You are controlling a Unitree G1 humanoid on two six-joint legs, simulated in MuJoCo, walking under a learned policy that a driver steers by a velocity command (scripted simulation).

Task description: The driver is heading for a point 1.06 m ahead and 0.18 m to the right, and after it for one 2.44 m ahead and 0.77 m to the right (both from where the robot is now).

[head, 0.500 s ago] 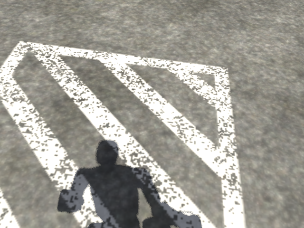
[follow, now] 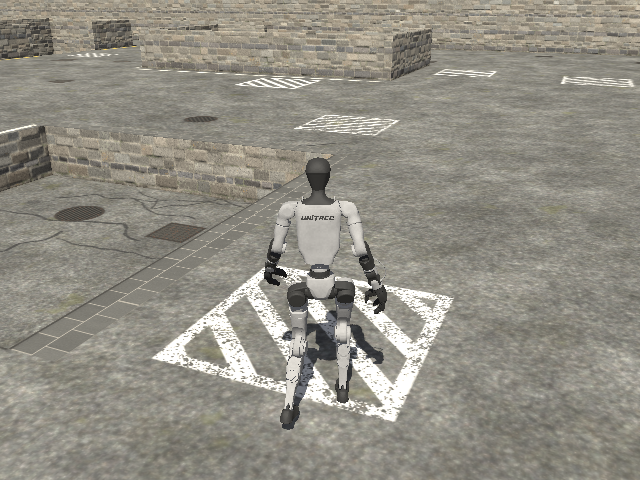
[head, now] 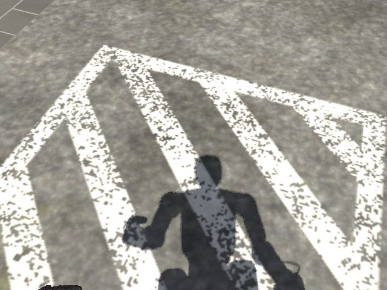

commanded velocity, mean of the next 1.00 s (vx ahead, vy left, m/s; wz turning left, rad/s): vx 0.49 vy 0.00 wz -0.16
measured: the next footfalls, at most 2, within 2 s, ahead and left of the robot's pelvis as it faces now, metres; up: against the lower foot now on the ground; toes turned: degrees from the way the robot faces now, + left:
left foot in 0.40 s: +0.42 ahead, +0.14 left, +0.00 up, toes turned +4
right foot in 0.96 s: +0.70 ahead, -0.11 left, +0.00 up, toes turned -15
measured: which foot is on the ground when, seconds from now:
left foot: up 0.00-0.38, down 0.40-0.94, up 0.96-1.00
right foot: down 0.00-0.40, up 0.42-0.94, down 0.96-1.00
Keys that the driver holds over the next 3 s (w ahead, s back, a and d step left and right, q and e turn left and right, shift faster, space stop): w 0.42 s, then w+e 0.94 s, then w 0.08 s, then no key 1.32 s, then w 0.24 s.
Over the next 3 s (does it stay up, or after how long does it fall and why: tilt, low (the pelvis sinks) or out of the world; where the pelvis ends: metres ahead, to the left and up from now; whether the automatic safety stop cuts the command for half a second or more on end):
stays up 1.00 -0.18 0.00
